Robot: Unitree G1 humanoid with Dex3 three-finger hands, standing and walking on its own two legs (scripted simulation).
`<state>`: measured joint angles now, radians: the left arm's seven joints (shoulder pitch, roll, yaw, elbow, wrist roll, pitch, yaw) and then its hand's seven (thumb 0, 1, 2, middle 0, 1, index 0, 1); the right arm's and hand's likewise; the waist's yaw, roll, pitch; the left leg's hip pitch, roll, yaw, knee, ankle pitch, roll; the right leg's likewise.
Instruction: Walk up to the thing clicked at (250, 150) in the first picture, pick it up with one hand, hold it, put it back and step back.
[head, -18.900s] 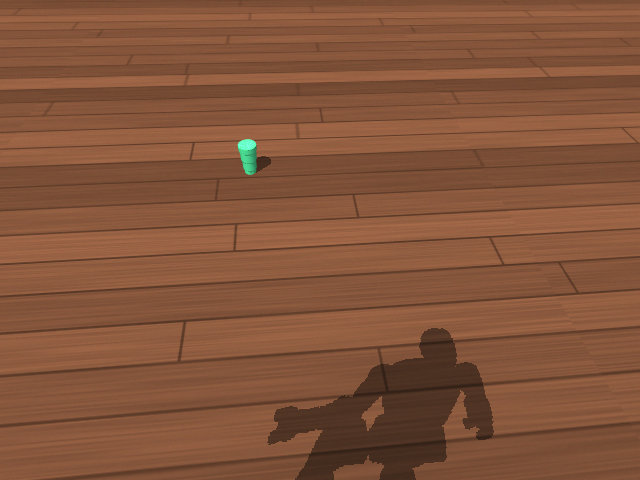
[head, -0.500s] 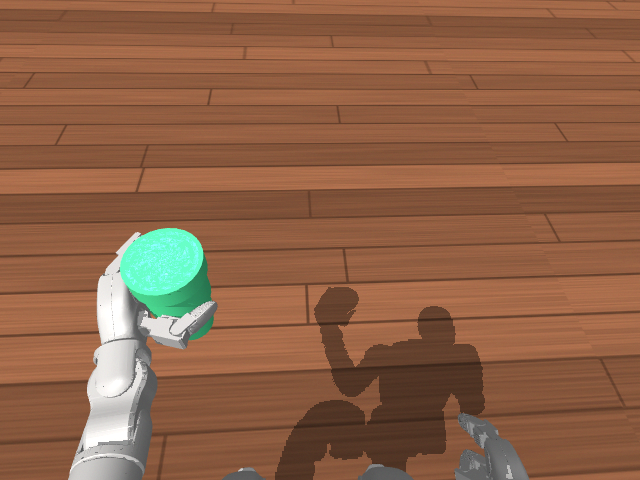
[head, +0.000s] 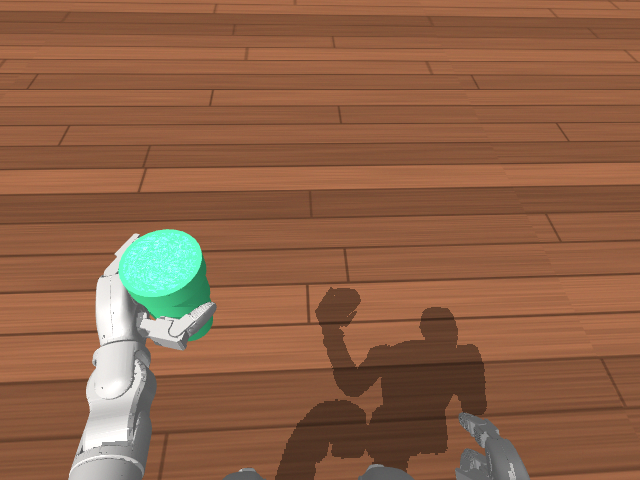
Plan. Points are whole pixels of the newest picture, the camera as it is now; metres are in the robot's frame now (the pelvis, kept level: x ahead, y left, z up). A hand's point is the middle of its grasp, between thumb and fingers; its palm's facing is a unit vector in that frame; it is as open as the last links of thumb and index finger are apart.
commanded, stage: hold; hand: left
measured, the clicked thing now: (178, 295) +0.33 +0.17 +0.03
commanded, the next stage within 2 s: crouch in 1.54 s
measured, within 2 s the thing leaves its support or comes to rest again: neither
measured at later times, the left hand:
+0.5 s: hand (171, 295) +0.32 +0.18 +0.04, palm faces +0.20 -0.98 +0.00, open 10.6 cm
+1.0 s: hand (169, 294) +0.33 +0.18 +0.04, palm faces +0.20 -0.98 -0.01, open 10.6 cm
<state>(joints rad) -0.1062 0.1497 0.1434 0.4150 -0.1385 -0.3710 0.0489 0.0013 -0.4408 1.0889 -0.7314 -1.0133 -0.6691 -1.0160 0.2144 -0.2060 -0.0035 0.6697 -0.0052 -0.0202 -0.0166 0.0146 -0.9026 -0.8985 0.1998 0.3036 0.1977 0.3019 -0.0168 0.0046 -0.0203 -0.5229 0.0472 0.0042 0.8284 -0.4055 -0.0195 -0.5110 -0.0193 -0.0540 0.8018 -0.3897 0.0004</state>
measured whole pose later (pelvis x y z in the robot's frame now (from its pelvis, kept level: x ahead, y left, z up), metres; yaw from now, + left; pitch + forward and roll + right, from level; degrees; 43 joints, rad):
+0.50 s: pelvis +0.00 +0.00 +0.00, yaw +0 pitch +6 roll -1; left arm -0.10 0.15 0.15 0.43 -0.14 -0.38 0.04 0.00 -0.44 1.09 -0.73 -1.01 -0.67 -1.01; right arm 0.21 -0.21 -0.01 0.67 -0.01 -0.02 -0.02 0.01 -0.90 -0.90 0.20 0.30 0.20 0.30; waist -0.02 0.00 -0.02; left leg -0.52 0.05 0.00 0.82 -0.40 -0.02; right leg -0.50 -0.02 -0.05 0.79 -0.38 0.00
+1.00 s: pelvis +0.00 +0.01 +0.00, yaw +0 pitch +6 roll -1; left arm -0.11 0.15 0.14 0.44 -0.13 -0.38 0.05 0.00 -0.44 1.08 -0.73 -1.01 -0.67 -1.01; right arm 0.22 -0.20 0.00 0.67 -0.01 -0.02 -0.01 0.01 -0.90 -0.90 0.20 0.30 0.20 0.30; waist -0.02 0.00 -0.02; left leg -0.53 0.04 0.01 0.83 -0.41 -0.01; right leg -0.51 -0.02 -0.05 0.79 -0.38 0.01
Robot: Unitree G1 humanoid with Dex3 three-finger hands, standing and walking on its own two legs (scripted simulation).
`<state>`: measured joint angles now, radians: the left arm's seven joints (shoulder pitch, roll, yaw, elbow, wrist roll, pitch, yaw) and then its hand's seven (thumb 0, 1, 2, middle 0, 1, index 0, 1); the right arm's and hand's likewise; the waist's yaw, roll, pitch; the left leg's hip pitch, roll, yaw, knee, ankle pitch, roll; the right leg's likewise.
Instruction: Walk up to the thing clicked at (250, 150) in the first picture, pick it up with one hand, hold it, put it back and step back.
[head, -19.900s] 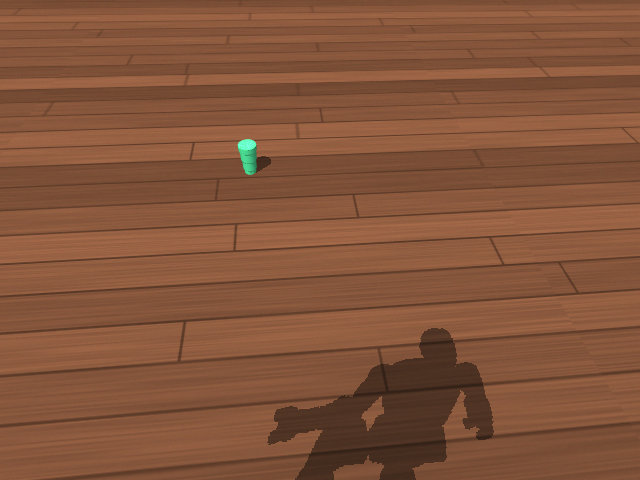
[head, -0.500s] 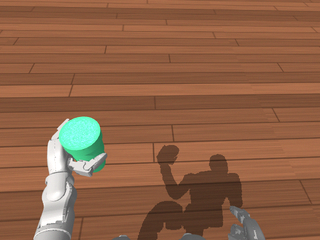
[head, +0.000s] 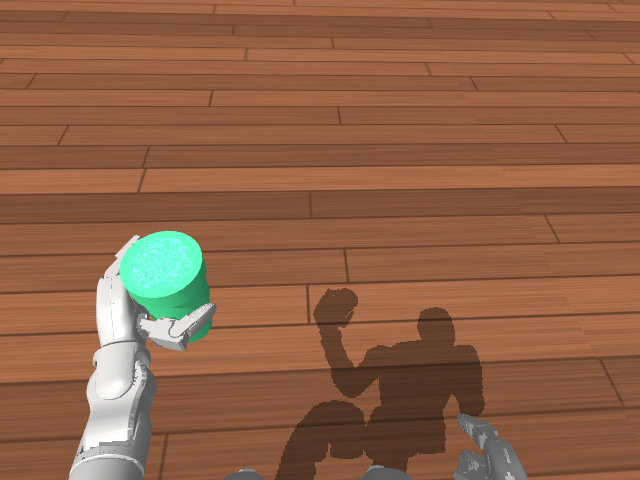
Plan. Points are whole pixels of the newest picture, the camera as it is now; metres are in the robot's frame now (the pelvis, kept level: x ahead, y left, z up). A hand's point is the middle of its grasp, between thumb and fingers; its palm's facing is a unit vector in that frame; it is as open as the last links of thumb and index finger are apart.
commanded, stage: hold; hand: left
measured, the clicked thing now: (178, 296) +0.33 +0.17 +0.03
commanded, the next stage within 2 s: crouch in 0.54 s
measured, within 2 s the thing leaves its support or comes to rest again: neither
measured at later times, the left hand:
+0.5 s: hand (177, 289) +0.33 +0.17 +0.04, palm faces +0.20 -0.98 +0.00, open 10.6 cm
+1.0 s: hand (181, 314) +0.33 +0.18 -0.02, palm faces +0.25 -0.97 -0.01, open 10.6 cm
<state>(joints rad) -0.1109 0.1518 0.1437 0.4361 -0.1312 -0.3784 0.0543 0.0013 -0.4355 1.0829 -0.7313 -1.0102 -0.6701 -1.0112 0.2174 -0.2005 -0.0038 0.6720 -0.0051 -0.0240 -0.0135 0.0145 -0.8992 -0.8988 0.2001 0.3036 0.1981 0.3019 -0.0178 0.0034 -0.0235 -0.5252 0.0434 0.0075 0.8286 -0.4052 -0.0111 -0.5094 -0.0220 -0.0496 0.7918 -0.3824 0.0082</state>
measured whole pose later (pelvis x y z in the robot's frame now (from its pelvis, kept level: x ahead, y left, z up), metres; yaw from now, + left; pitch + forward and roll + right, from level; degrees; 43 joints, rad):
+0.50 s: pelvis +0.00 +0.00 +0.00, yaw +0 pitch +6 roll -1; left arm -0.12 0.15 0.14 0.44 -0.13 -0.37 0.06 0.00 -0.43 1.08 -0.73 -1.01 -0.67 -1.01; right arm 0.22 -0.20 -0.01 0.67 -0.01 -0.02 -0.01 0.01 -0.90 -0.90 0.20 0.30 0.20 0.30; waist -0.02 0.00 -0.03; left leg -0.52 0.05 0.00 0.83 -0.41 -0.01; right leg -0.51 -0.02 -0.05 0.79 -0.39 0.01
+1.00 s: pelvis -0.01 -0.01 -0.02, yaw +0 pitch +12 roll -1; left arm -0.19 0.15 0.21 0.63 -0.12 -0.52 0.05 0.00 -0.43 1.07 -0.73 -1.01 -0.67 -1.01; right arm 0.19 -0.21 -0.02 0.67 -0.03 -0.03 0.02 0.01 -0.90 -0.90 0.20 0.30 0.20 0.30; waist -0.03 -0.02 -0.05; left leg -0.74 0.05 0.00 0.98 -0.45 -0.02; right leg -0.72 -0.02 -0.05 0.95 -0.43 0.00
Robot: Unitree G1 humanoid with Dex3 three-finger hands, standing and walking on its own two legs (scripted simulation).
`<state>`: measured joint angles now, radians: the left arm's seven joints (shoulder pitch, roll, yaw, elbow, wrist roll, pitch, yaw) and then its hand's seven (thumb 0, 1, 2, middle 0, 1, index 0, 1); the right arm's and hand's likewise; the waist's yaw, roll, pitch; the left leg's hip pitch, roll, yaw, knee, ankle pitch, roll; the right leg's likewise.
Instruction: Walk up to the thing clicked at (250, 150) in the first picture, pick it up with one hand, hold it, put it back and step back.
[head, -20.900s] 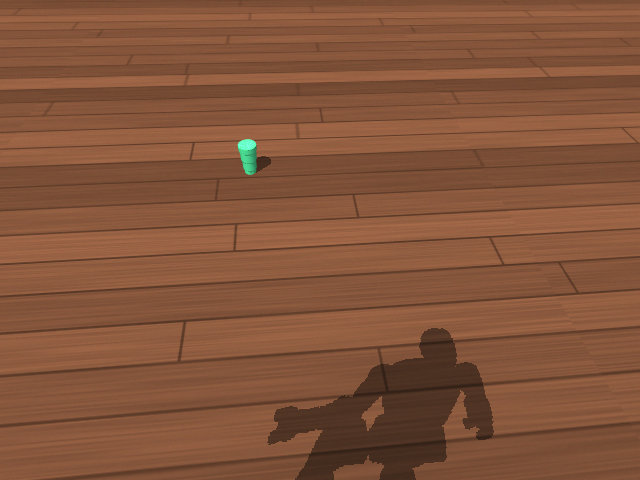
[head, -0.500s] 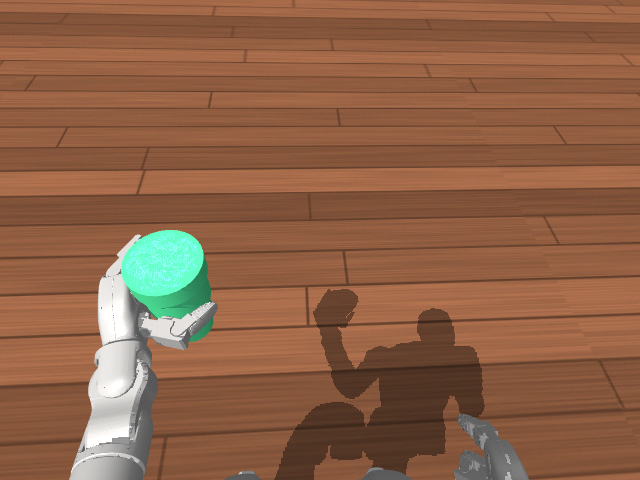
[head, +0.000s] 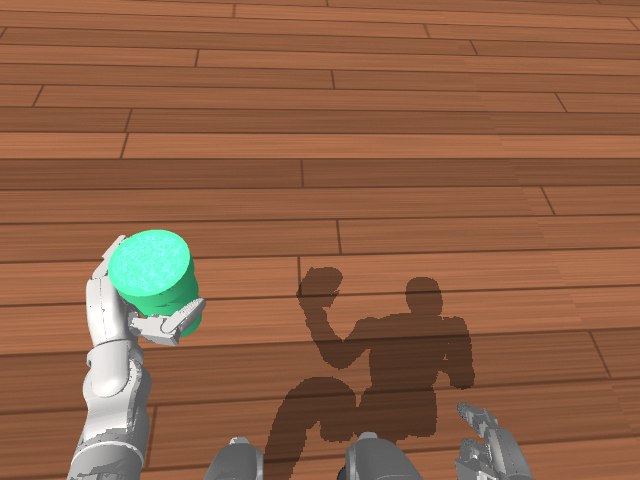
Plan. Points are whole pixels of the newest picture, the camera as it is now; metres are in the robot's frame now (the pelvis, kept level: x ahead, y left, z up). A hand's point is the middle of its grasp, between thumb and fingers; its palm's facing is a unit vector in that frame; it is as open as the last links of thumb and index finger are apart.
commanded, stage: crouch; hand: left
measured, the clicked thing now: (167, 293) +0.34 +0.18 -0.01
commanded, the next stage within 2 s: lower in 1.56 s
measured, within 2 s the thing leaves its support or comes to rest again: neither
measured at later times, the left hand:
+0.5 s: hand (181, 337) +0.36 +0.22 -0.24, palm faces +0.29 -0.96 -0.04, open 10.6 cm
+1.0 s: hand (192, 357) +0.38 +0.24 -0.41, palm faces +0.27 -0.96 -0.03, open 10.6 cm
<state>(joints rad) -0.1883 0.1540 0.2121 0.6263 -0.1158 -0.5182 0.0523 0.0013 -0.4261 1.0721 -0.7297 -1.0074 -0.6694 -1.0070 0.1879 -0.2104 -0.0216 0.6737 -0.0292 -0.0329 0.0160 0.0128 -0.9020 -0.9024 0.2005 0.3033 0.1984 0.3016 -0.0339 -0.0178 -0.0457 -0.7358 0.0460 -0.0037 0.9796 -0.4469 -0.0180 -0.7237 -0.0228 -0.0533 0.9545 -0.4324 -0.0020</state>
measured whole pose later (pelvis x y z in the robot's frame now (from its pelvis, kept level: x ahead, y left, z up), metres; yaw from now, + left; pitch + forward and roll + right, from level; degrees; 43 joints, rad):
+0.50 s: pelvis -0.05 +0.00 -0.20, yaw -2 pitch +33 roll -3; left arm -0.47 0.28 0.40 0.96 -0.12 -0.79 -0.02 0.00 -0.42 1.07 -0.73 -1.00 -0.67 -1.00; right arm 0.10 -0.23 0.00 0.71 -0.08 -0.02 0.09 0.01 -0.91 -0.90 0.20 0.30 0.20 0.30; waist -0.08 -0.01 -0.19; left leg -1.73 0.05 -0.05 1.84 -0.68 -0.01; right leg -1.71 -0.03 -0.06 1.80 -0.66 -0.01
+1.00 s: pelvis -0.08 +0.01 -0.36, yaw -5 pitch +30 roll -5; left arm -0.65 0.46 0.55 1.16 -0.08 -0.81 -0.10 0.00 -0.43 1.08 -0.74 -1.00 -0.68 -1.00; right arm 0.08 -0.27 0.07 0.75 -0.13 -0.01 0.09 0.01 -0.90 -0.90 0.20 0.30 0.20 0.30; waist -0.15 -0.04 -0.07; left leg -2.18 0.04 -0.10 2.33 -0.68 -0.01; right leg -2.13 -0.03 -0.07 2.25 -0.64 0.00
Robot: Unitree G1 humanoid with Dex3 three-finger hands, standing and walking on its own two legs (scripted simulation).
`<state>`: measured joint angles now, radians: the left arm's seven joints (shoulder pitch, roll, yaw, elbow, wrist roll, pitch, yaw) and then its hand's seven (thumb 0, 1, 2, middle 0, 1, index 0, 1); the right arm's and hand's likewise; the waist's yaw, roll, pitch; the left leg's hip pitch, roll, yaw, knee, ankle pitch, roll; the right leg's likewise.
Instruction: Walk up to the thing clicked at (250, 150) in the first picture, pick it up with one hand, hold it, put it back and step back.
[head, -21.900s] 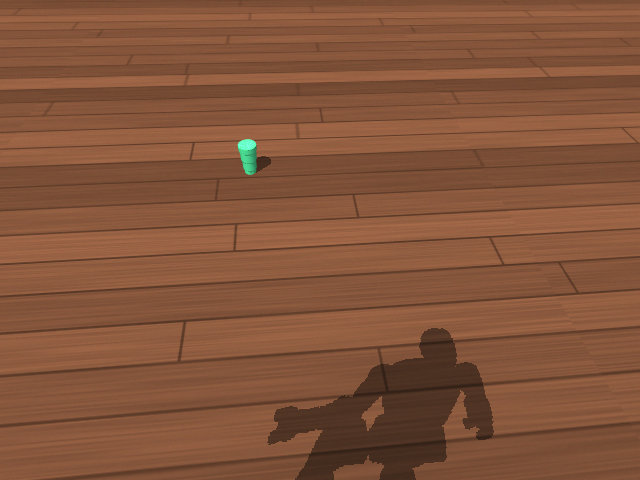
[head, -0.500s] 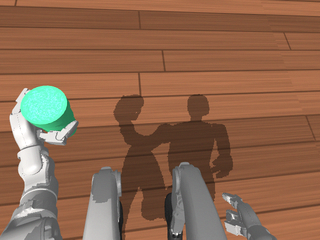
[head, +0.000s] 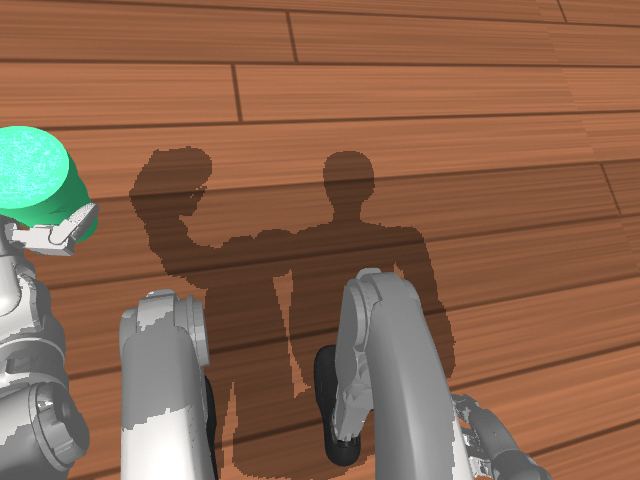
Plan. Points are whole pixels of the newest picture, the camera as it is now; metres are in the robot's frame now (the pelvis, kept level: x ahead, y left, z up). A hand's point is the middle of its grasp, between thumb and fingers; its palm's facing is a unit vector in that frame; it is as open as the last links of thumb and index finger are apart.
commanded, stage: crouch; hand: left
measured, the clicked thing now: (49, 199) +0.44 +0.27 -0.07
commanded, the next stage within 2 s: lower in 0.56 s
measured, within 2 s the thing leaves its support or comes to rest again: neither
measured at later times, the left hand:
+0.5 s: hand (64, 211) +0.45 +0.28 -0.13, palm faces +0.34 -0.94 -0.02, open 10.6 cm
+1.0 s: hand (83, 225) +0.45 +0.27 -0.19, palm faces +0.36 -0.93 -0.02, open 10.6 cm
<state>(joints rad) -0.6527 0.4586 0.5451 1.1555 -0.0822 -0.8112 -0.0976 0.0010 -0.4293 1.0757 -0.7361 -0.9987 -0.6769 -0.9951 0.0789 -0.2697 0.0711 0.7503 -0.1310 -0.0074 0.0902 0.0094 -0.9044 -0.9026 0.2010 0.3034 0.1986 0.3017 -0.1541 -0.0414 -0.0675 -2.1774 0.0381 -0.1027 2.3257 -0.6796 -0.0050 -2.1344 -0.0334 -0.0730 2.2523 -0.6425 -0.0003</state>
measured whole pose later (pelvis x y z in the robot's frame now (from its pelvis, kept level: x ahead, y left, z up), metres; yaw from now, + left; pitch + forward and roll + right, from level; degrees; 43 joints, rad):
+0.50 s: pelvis +0.00 +0.01 -0.05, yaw -3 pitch +26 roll -9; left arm -0.65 0.55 0.59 1.17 -0.08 -0.84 -0.10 0.00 -0.43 1.08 -0.74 -1.00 -0.68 -0.99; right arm 0.02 -0.31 0.17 0.72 -0.20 0.02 0.11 0.01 -0.89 -0.90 0.20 0.30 0.20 0.30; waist -0.18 -0.08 0.05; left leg -2.27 0.03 -0.17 2.50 -0.69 0.00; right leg -2.20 -0.02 -0.12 2.37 -0.63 0.01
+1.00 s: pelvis +0.00 +0.01 -0.06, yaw -6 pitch +21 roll -12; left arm -0.64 0.65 0.62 1.28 -0.08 -0.94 -0.05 0.00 -0.43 1.08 -0.74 -0.99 -0.68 -0.98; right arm -0.05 -0.33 0.29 0.68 -0.26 0.02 0.14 0.01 -0.91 -0.90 0.20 0.30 0.20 0.30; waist -0.23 -0.15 0.17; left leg -2.27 0.03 -0.24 2.58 -0.70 0.00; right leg -2.17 -0.01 -0.17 2.41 -0.62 0.03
